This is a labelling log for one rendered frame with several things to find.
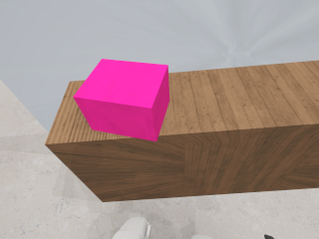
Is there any robot left thigh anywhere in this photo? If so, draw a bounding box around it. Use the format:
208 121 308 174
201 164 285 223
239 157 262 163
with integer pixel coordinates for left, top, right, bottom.
112 217 152 239

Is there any pedestal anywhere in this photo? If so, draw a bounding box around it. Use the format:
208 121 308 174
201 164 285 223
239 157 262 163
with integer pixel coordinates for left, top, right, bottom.
45 60 319 202

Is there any carton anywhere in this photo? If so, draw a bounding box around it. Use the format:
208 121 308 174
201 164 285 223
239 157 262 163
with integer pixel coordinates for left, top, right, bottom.
73 59 169 141

